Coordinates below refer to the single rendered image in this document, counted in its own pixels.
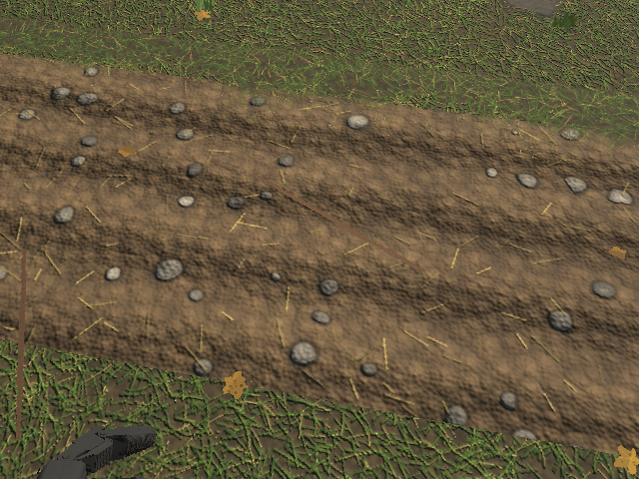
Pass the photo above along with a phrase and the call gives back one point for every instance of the robot left hand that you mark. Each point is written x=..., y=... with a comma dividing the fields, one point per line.
x=93, y=450

